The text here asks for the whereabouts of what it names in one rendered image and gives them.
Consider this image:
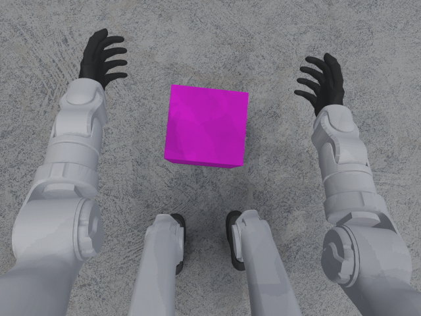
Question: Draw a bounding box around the robot right upper arm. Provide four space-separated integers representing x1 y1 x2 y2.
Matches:
321 224 421 316

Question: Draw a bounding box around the robot right foot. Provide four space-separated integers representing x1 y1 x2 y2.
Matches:
226 211 245 271

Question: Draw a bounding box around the robot right hand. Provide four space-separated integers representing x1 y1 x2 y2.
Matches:
294 53 345 117

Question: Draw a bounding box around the robot left forearm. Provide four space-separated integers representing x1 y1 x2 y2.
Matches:
12 78 108 257

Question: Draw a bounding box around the robot left hand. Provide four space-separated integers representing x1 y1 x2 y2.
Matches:
78 28 128 91

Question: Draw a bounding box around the robot right forearm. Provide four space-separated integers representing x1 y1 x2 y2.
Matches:
311 105 412 278

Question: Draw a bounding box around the carton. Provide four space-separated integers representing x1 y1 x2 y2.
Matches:
164 84 249 169

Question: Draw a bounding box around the robot foot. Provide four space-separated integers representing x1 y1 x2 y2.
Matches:
170 213 186 275
226 211 245 271

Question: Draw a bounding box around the robot left upper arm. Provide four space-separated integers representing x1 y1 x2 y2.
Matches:
0 197 105 316

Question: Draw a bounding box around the robot left foot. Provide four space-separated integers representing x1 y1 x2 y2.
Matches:
170 213 186 275

